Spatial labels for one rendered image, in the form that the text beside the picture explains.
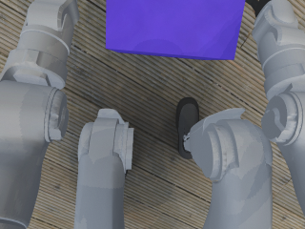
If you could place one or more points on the robot right hand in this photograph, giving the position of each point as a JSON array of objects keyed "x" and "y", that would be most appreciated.
[{"x": 257, "y": 5}]

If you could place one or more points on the robot thigh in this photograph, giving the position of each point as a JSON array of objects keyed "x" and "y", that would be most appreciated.
[
  {"x": 231, "y": 155},
  {"x": 99, "y": 202}
]

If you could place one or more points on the right robot thigh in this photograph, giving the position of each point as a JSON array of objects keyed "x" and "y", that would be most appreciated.
[{"x": 231, "y": 155}]

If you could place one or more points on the right robot upper arm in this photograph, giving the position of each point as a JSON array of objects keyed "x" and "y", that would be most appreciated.
[{"x": 284, "y": 123}]

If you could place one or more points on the left robot thigh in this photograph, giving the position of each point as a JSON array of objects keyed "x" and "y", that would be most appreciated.
[{"x": 99, "y": 202}]

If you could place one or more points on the robot right forearm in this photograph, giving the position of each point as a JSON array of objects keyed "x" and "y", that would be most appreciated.
[{"x": 280, "y": 48}]

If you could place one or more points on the robot left forearm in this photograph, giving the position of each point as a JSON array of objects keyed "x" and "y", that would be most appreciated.
[{"x": 44, "y": 45}]

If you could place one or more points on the left robot upper arm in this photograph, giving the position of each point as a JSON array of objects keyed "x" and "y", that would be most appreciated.
[{"x": 31, "y": 116}]

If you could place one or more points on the carton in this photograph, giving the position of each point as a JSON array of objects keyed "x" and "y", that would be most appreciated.
[{"x": 190, "y": 29}]

